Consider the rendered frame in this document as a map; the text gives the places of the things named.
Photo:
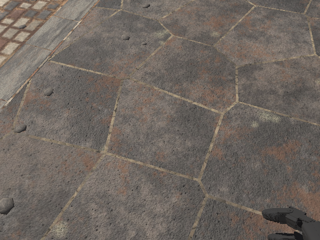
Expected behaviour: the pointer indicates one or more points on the right robot hand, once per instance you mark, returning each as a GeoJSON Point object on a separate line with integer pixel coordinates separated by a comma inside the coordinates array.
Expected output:
{"type": "Point", "coordinates": [295, 219]}

